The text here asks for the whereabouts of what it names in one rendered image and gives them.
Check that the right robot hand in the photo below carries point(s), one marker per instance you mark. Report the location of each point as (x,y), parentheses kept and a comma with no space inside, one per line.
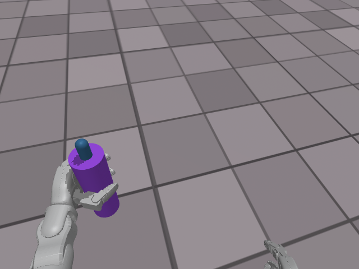
(280,254)

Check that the left robot hand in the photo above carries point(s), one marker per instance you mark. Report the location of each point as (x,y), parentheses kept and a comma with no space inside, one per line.
(66,189)

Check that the bottle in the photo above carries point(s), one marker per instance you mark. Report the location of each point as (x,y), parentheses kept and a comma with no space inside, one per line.
(89,164)

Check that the left robot arm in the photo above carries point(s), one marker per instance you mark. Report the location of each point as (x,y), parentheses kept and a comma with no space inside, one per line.
(55,236)

